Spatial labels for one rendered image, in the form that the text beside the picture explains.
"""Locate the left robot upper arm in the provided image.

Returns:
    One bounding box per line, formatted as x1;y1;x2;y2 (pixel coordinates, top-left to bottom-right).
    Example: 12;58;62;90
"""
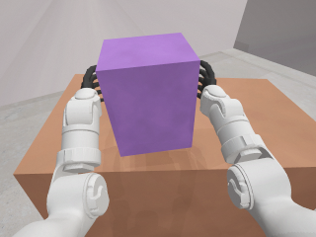
12;172;110;237

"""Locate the carton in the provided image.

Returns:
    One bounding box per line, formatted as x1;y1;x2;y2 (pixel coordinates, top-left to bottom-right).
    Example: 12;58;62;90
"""
95;33;200;157

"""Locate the pedestal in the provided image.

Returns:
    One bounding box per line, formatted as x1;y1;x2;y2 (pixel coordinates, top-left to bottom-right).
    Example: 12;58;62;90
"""
13;74;316;237

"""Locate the right robot hand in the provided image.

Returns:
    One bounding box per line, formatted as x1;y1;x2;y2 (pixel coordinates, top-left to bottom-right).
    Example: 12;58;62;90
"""
197;60;217;99

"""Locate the right robot upper arm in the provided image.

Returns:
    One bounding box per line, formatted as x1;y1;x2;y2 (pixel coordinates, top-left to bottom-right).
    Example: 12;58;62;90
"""
226;157;316;237

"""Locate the robot right forearm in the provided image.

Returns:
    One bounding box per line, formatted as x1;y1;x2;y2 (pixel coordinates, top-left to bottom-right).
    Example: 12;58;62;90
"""
199;85;291;194

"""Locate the robot left forearm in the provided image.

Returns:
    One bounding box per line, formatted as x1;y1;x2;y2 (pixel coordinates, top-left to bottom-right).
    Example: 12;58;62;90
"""
46;88;103;213

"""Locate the left robot hand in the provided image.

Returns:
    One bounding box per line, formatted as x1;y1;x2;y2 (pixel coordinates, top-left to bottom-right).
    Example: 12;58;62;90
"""
80;64;104;102

